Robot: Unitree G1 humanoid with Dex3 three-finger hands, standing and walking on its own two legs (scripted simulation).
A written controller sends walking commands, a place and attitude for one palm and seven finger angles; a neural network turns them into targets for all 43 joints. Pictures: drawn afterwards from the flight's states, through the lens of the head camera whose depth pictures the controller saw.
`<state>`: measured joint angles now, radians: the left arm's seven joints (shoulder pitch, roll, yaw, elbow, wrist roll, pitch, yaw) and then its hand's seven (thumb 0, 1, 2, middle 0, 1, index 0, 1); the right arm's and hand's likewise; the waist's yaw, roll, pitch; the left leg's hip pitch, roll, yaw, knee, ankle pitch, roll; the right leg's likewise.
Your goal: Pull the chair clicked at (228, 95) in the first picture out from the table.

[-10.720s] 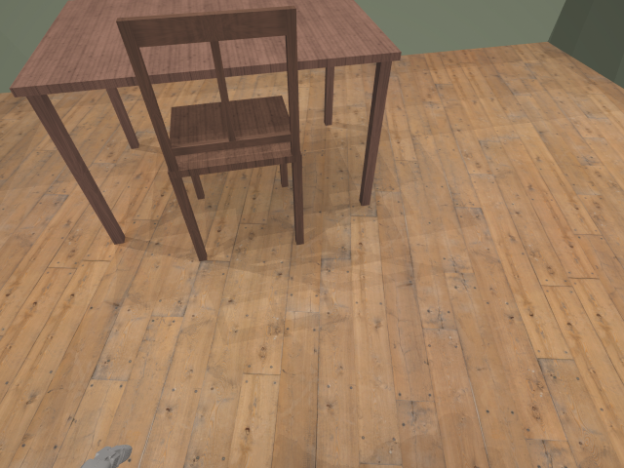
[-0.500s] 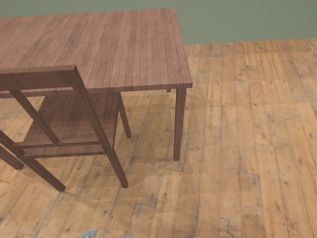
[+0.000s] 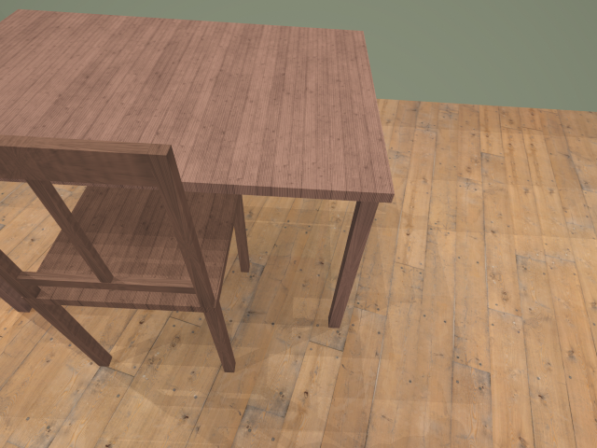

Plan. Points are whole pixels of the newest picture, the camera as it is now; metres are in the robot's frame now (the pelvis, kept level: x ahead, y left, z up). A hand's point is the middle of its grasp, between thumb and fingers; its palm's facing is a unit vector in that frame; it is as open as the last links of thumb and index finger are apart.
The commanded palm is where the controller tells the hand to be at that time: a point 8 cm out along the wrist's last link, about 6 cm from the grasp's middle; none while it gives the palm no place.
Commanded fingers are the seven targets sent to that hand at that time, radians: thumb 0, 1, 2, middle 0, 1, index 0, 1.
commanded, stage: come to a stop and stand still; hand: left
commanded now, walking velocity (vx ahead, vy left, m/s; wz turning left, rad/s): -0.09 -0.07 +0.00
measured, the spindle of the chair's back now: (76, 236) +0.43 +0.45 -0.07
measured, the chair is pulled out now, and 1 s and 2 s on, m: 0.00 0.00 0.00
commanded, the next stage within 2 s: look again from close up in 0.66 s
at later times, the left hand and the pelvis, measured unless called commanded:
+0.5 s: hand out of the picture +0.00 +0.12 -0.17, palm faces +0.06 -0.97 -0.22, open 7.3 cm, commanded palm none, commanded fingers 0.00 0.90 0.90 -0.20 -0.30 -0.20 -0.30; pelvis -0.04 -0.06 +0.00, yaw +1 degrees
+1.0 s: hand out of the picture -0.06 +0.14 -0.19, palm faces +0.07 -0.99 -0.13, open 7.4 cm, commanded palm none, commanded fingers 0.00 0.90 0.90 -0.20 -0.30 -0.20 -0.30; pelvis -0.05 -0.01 +0.00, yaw +1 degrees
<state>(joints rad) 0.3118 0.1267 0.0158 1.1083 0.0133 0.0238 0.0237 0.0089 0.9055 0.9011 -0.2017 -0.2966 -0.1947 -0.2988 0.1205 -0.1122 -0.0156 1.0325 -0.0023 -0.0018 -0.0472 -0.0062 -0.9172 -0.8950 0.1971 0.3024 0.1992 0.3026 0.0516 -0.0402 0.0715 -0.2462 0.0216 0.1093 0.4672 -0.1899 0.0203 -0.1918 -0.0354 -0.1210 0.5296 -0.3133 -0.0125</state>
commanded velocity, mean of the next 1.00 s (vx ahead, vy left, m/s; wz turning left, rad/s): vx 0.00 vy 0.00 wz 0.00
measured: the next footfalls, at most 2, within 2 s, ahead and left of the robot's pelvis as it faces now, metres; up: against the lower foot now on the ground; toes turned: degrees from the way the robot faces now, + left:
none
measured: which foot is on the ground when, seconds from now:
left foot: down 0.00-1.00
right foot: down 0.00-1.00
